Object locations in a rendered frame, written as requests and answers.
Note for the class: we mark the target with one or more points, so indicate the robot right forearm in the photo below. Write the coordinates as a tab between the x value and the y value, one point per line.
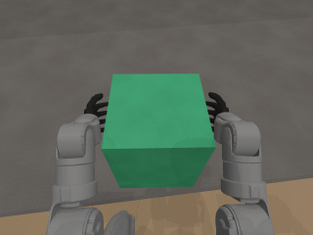
242	157

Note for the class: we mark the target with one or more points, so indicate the left robot thigh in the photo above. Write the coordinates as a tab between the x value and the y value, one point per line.
122	223

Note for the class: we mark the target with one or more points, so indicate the left robot upper arm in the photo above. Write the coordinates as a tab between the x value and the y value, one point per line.
77	221

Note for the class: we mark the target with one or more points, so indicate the carton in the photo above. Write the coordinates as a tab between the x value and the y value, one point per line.
157	132

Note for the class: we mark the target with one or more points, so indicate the robot right hand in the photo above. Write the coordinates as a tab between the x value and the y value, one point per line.
219	107

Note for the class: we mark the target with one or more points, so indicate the right robot upper arm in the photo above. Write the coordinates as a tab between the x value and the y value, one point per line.
242	219

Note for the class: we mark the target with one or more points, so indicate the robot left forearm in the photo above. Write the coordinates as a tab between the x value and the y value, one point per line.
74	159

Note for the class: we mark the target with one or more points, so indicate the robot left hand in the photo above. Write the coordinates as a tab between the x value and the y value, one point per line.
92	108

